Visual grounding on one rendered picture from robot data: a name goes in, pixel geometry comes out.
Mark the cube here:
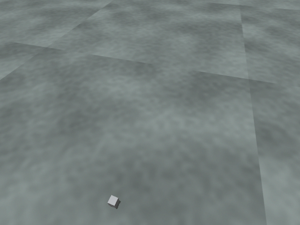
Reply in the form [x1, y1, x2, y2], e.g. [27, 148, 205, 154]
[108, 195, 119, 208]

